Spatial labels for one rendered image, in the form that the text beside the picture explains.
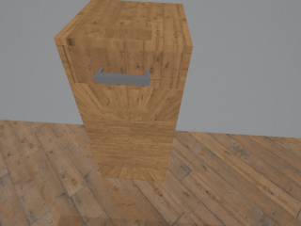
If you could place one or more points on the cabinet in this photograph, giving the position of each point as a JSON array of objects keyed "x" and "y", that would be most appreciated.
[{"x": 131, "y": 148}]

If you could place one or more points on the handle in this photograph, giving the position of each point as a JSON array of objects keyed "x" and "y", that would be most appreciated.
[
  {"x": 125, "y": 111},
  {"x": 118, "y": 31},
  {"x": 122, "y": 78}
]

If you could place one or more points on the drawer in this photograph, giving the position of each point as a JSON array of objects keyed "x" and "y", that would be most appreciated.
[{"x": 165, "y": 67}]

